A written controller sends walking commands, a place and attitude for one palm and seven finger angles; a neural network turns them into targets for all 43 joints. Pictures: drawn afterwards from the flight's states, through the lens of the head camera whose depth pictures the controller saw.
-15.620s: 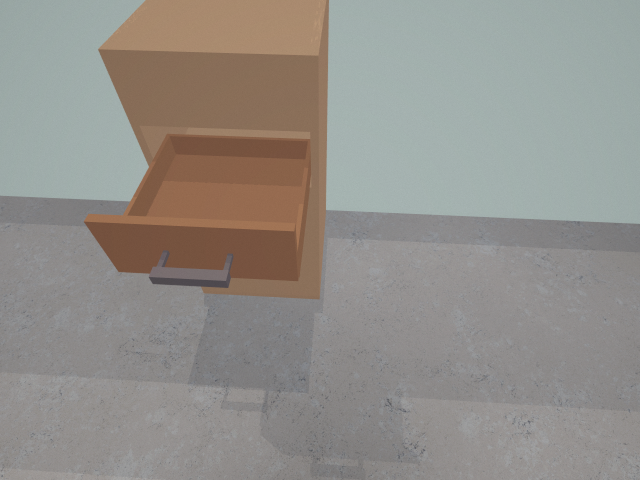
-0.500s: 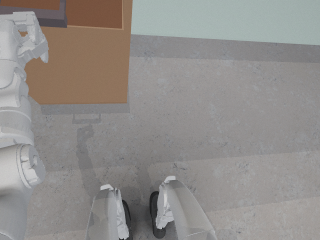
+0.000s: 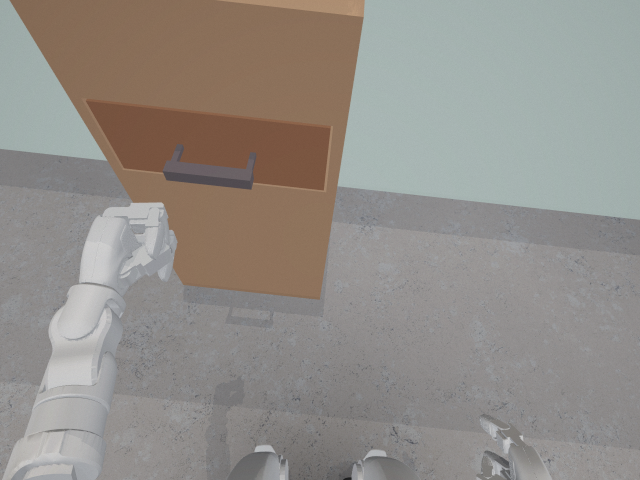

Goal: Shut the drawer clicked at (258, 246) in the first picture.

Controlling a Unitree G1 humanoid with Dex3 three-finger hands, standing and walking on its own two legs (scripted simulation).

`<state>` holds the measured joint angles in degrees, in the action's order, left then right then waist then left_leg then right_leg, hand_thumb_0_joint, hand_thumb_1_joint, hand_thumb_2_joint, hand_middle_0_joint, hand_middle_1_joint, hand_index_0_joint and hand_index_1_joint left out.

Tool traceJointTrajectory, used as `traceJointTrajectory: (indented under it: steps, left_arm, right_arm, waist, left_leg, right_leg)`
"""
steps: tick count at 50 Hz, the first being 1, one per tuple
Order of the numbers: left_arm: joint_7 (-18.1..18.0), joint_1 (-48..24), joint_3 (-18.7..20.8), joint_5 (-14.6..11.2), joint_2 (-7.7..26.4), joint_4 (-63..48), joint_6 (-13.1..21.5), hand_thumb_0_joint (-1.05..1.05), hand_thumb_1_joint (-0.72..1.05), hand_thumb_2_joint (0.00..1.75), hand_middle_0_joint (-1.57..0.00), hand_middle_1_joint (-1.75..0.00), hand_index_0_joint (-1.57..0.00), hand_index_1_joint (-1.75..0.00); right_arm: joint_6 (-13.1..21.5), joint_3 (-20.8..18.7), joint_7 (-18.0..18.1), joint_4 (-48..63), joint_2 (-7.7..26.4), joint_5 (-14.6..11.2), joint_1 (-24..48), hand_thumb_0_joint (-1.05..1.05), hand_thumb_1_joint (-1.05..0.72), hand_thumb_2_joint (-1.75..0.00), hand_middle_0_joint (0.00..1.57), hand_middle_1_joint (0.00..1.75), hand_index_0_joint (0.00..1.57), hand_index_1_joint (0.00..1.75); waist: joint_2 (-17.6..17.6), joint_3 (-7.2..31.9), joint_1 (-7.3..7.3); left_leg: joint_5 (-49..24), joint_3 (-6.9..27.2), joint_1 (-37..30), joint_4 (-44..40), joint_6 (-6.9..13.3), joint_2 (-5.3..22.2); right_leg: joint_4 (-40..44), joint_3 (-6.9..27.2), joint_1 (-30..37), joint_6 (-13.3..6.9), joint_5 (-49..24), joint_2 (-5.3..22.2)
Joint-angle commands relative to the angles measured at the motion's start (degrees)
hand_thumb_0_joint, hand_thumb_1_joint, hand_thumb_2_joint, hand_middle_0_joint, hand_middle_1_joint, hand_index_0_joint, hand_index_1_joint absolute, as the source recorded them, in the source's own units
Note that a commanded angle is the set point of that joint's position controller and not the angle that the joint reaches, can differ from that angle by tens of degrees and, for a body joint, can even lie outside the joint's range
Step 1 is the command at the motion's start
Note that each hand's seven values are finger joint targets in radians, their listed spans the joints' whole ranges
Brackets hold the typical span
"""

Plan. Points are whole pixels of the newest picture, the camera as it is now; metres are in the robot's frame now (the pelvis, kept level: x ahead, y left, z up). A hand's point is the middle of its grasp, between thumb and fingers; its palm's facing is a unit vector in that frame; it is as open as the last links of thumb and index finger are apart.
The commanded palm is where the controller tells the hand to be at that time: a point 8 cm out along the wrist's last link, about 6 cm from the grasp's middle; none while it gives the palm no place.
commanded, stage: draw the hand back to the body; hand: left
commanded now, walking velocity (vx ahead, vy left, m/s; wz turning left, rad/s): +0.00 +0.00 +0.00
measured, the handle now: (212, 164) +0.60 +0.19 -0.06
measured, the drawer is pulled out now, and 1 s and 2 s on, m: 0.00 0.00 0.00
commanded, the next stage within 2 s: step back with the hand held close in 0.92 s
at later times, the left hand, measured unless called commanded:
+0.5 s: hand (62, 309) +0.26 +0.22 +0.16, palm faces +0.28 -0.90 -0.34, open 3.2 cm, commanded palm +0.20 +0.26 +0.18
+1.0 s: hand out of the picture +0.17 +0.20 +0.22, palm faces +0.39 -0.83 -0.40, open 3.2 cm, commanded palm +0.13 +0.25 +0.24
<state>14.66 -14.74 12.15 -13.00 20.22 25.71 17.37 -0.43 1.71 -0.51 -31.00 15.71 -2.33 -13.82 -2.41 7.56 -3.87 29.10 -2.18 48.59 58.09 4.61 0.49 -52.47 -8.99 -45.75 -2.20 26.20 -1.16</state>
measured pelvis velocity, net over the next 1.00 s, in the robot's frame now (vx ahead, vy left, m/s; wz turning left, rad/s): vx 0.00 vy -0.03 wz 0.01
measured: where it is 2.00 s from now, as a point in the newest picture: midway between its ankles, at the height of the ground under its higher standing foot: outside the picture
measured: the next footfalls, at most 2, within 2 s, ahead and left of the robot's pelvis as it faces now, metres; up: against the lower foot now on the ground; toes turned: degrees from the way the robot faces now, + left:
none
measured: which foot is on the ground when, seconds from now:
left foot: down 0.00-1.00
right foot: down 0.00-1.00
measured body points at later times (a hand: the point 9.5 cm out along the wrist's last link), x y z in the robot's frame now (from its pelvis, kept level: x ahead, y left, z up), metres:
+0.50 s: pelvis +0.02 -0.01 +0.06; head +0.02 -0.03 +0.51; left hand +0.24 +0.26 +0.18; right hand +0.21 -0.22 -0.03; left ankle -0.02 +0.06 -0.68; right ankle -0.01 -0.10 -0.68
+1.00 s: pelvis +0.00 -0.03 +0.06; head -0.03 -0.07 +0.51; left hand +0.15 +0.25 +0.24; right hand +0.19 -0.25 -0.02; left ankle -0.02 +0.06 -0.68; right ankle -0.01 -0.10 -0.68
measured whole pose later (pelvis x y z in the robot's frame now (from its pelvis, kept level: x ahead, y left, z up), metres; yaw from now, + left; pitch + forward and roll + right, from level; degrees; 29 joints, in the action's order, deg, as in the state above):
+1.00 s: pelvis +0.00 -0.03 +0.06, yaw +0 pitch -4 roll +0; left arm -6.3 31.3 15.2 -4.4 18.7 -24.9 6.1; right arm 6.0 1.1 3.6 -35.1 13.6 -1.0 -11.6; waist -5.3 -0.5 3.1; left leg 15.8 -3.4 5.7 25.9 2.1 -0.3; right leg -22.9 -6.5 -4.5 -4.0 14.3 -2.9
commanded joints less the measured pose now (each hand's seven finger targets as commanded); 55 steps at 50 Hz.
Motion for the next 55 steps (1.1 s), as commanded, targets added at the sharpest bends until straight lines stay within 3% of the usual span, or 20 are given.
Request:
traceJointTrajectory:
  steps: [1, 2, 3, 5, 7, 8, 11, 18, 22, 24, 27, 34, 37, 40, 46, 49, 52, 53, 54, 55]
  left_arm:
    - [1.7, -6.5, 3.5, -2.8, 9.2, -17.2, 2.1, 0.00, 0.90, 0.90, -1.40, -1.60, -1.40, -1.60]
    - [1.7, -4.8, 3.6, -3.0, 9.1, -18.6, 1.8, 0.00, 0.90, 0.90, -1.40, -1.60, -1.40, -1.60]
    - [-6.2, -3.0, 2.2, 5.0, 12.8, -22.6, -1.5, 0.00, 0.90, 0.90, -1.40, -1.60, -1.40, -1.60]
    - [-13.3, 3.0, -1.3, 6.3, 7.2, -26.6, -5.8, 0.00, 0.90, 0.90, -1.40, -1.60, -1.40, -1.60]
    - [-17.3, 4.6, -1.6, 7.4, 7.4, -29.1, -8.3, 0.00, 0.90, 0.90, -1.40, -1.60, -1.40, -1.60]
    - [-18.8, 4.9, -1.2, 7.7, 7.7, -30.6, -8.9, 0.00, 0.90, 0.90, -1.40, -1.60, -1.40, -1.60]
    - [-21.4, 5.0, -1.6, 8.7, 7.8, -34.7, -10.4, 0.00, 0.90, 0.90, -1.40, -1.60, -1.40, -1.60]
    - [-22.0, 16.9, -1.4, 9.2, 5.8, -42.9, -12.5, 0.00, 0.90, 0.90, -1.40, -1.60, -1.40, -1.60]
    - [-21.6, 26.5, 2.3, 8.9, 7.2, -48.8, -12.9, 0.00, 0.90, 0.90, -1.40, -1.60, -1.40, -1.60]
    - [-21.3, 29.7, 3.6, 8.7, 7.7, -50.2, -13.0, 0.00, 0.90, 0.90, -1.40, -1.60, -1.40, -1.60]
    - [-21.3, 31.6, 5.7, 8.5, 8.9, -57.3, -12.1, 0.00, 0.90, 0.90, -1.40, -1.60, -1.40, -1.60]
    - [-21.5, 40.9, 9.8, 7.9, 10.2, -63.9, -10.2, 0.00, 0.90, 0.90, -1.40, -1.60, -1.40, -1.60]
    - [-21.7, 43.6, 11.7, 7.7, 10.7, -67.6, -8.9, 0.00, 0.90, 0.90, -1.40, -1.60, -1.40, -1.60]
    - [-21.2, 43.3, 8.4, 7.9, 6.6, -61.5, -8.8, 0.00, 0.90, 0.90, -1.40, -1.60, -1.40, -1.60]
    - [-21.6, 40.7, 9.6, 8.3, 8.7, -63.2, -7.3, 0.00, 0.90, 0.90, -1.40, -1.60, -1.40, -1.60]
    - [-21.8, 41.3, 10.7, 8.3, 9.7, -63.2, -6.9, 0.00, 0.90, 0.90, -1.40, -1.60, -1.40, -1.60]
    - [-21.8, 41.6, 10.7, 8.3, 9.4, -63.9, -6.5, 0.00, 0.90, 0.90, -1.40, -1.60, -1.40, -1.60]
    - [-22.3, 33.9, 19.3, 8.5, 16.9, -69.2, -3.6, 0.00, 0.90, 0.90, -1.40, -1.60, -1.40, -1.60]
    - [-22.3, 34.0, 19.0, 8.8, 16.2, -66.3, -2.6, 0.00, 0.90, 0.90, -1.40, -1.60, -1.40, -1.60]
    - [-22.0, 41.4, 15.5, 9.2, 11.0, -60.4, -2.8, 0.00, 0.90, 0.90, -1.40, -1.60, -1.40, -1.60]
  right_arm:
    - [2.6, -3.0, 1.1, 7.0, 8.1, -0.8, -3.7, 0.00, -0.90, -0.90, 0.20, 0.30, 0.20, 0.30]
    - [3.0, -2.8, 1.3, 7.6, 7.9, -0.9, -2.8, 0.00, -0.90, -0.90, 0.20, 0.30, 0.20, 0.30]
    - [1.3, -3.0, 2.3, 8.7, 6.4, -0.7, 1.4, 0.00, -0.90, -0.90, 0.20, 0.30, 0.20, 0.30]
    - [0.5, -2.6, 3.5, 9.9, 5.6, -0.6, 2.1, 0.00, -0.90, -0.90, 0.20, 0.30, 0.20, 0.30]
    - [0.0, -2.2, 4.1, 9.9, 5.6, -0.5, 3.5, 0.00, -0.90, -0.90, 0.20, 0.30, 0.20, 0.30]
    - [0.0, -2.0, 4.7, 9.9, 5.6, -0.7, 4.4, 0.00, -0.90, -0.90, 0.20, 0.30, 0.20, 0.30]
    - [1.0, -1.3, 5.9, 9.0, 5.2, -0.5, 5.5, 0.00, -0.90, -0.90, 0.20, 0.30, 0.20, 0.30]
    - [3.4, -0.7, 5.1, 7.7, 4.5, 0.1, 7.8, 0.00, -0.90, -0.90, 0.20, 0.30, 0.20, 0.30]
    - [4.1, -1.0, 4.2, 7.4, 4.3, 0.7, 8.5, 0.00, -0.90, -0.90, 0.20, 0.30, 0.20, 0.30]
    - [4.4, -1.2, 3.9, 7.1, 4.3, 0.8, 9.2, 0.00, -0.90, -0.90, 0.20, 0.30, 0.20, 0.30]
    - [5.2, -1.3, 3.6, 7.4, 3.9, 1.0, 9.4, 0.00, -0.90, -0.90, 0.20, 0.30, 0.20, 0.30]
    - [7.5, -1.9, 3.6, 7.0, 3.5, 1.1, 10.3, 0.00, -0.90, -0.90, 0.20, 0.30, 0.20, 0.30]
    - [8.6, -2.1, 3.8, 7.1, 3.2, 0.9, 10.3, 0.00, -0.90, -0.90, 0.20, 0.30, 0.20, 0.30]
    - [8.7, -2.5, 3.7, 5.8, 3.5, 0.8, 9.8, 0.00, -0.90, -0.90, 0.20, 0.30, 0.20, 0.30]
    - [9.9, -2.6, 4.5, 5.9, 3.4, 1.0, 10.2, 0.00, -0.90, -0.90, 0.20, 0.30, 0.20, 0.30]
    - [10.6, -2.6, 4.7, 5.6, 3.1, 1.1, 10.6, 0.00, -0.90, -0.90, 0.20, 0.30, 0.20, 0.30]
    - [11.3, -2.5, 4.6, 5.2, 2.8, 1.2, 10.4, 0.00, -0.90, -0.90, 0.20, 0.30, 0.20, 0.30]
    - [9.7, -3.0, 4.2, 6.9, 4.2, 1.2, 8.6, 0.00, -0.90, -0.90, 0.20, 0.30, 0.20, 0.30]
    - [9.2, -3.0, 4.3, 5.8, 2.6, 1.1, 8.1, 0.00, -0.90, -0.90, 0.20, 0.30, 0.20, 0.30]
    - [8.4, -3.2, 4.2, 4.7, 2.4, 1.5, 7.6, 0.00, -0.90, -0.90, 0.20, 0.30, 0.20, 0.30]
  waist:
    - [-3.7, 19.9, -0.12]
    - [-3.7, 18.6, 0.41]
    - [-3.8, 22.6, 4.02]
    - [-5.3, 17.4, 2.66]
    - [-4.2, 12.4, 2.37]
    - [-1.5, 10.3, 2.53]
    - [-1.0, 9.4, 2.74]
    - [-1.4, 4.5, 4.52]
    - [0.1, 3.6, 5.61]
    - [1.1, 0.5, 5.84]
    - [-2.2, 1.5, 6.06]
    - [0.8, -3.8, 6.66]
    - [-0.8, -3.5, 6.95]
    - [2.2, -9.4, 5.65]
    - [-0.3, -6.7, 6.46]
    - [1.3, -6.4, 6.82]
    - [-1.5, -6.4, 6.80]
    - [2.9, -11.4, 4.76]
    - [4.3, -11.7, 4.33]
    - [6.5, -11.0, 3.91]
  left_leg:
    - [-35.7, 6.7, -22.9, -9.8, -3.5, 1.6]
    - [-35.5, 6.8, -23.2, -10.9, -3.7, 1.7]
    - [-36.8, 6.6, -27.8, -14.3, -3.9, 1.8]
    - [-35.2, 6.2, -30.4, -17.4, -4.3, 2.1]
    - [-28.2, 7.7, -30.1, -21.9, -4.8, 3.0]
    - [-25.6, 7.1, -30.0, -23.1, -4.1, 3.0]
    - [-29.8, 6.4, -35.1, -25.9, -3.5, 2.7]
    - [-36.0, 5.9, -42.7, -32.2, -4.1, 2.8]
    - [-40.9, 4.5, -44.7, -33.7, -3.7, 2.7]
    - [-38.9, 4.3, -43.7, -34.6, -3.5, 2.5]
    - [-38.7, 4.0, -45.4, -35.2, -3.5, 2.1]
    - [-29.9, 3.1, -43.3, -35.7, -2.6, 1.4]
    - [-28.0, 2.7, -43.3, -35.4, -2.5, 1.3]
    - [-23.7, 2.8, -42.0, -36.0, -2.3, 1.3]
    - [-20.5, 2.6, -42.8, -35.8, -1.7, 0.8]
    - [-21.4, 2.4, -42.6, -35.3, -1.7, 0.7]
    - [-22.5, 2.2, -42.9, -35.2, -1.7, 0.6]
    - [-17.7, 3.9, -37.6, -32.8, -0.9, 1.8]
    - [-15.7, 4.3, -37.6, -30.6, -1.3, 1.5]
    - [-16.2, 3.6, -38.6, -29.7, -1.3, 1.6]
  right_leg:
    - [5.8, 5.0, 13.2, 1.0, -24.0, -0.3]
    - [6.3, 4.8, 14.1, 1.0, -23.6, -0.2]
    - [9.8, 7.1, 18.2, -0.1, -22.1, 1.6]
    - [12.7, 7.2, 19.2, 0.3, -21.8, 1.5]
    - [15.3, 6.6, 21.3, 0.3, -17.1, 2.1]
    - [16.8, 6.8, 23.1, 0.1, -17.2, 2.0]
    - [20.0, 7.2, 27.8, 0.2, -21.6, 2.2]
    - [26.5, 7.0, 35.5, 0.2, -25.4, 2.3]
    - [29.0, 7.2, 40.0, 0.3, -30.4, 2.3]
    - [30.3, 7.4, 40.5, 0.2, -30.0, 2.2]
    - [30.9, 7.7, 41.9, 0.3, -30.1, 2.2]
    - [33.4, 8.4, 40.8, 0.3, -26.7, 2.2]
    - [33.5, 8.8, 40.8, 0.5, -25.6, 2.4]
    - [34.9, 8.7, 37.2, 0.7, -20.9, 2.3]
    - [35.6, 9.9, 37.8, 0.8, -16.6, 2.9]
    - [36.3, 10.7, 38.5, 0.8, -17.4, 3.1]
    - [36.0, 10.9, 38.9, 0.7, -19.3, 3.3]
    - [39.6, 18.6, 33.3, 2.1, -20.3, 7.5]
    - [41.2, 20.2, 31.8, 1.3, -19.0, 9.7]
    - [40.9, 18.9, 30.4, 1.0, -18.9, 10.7]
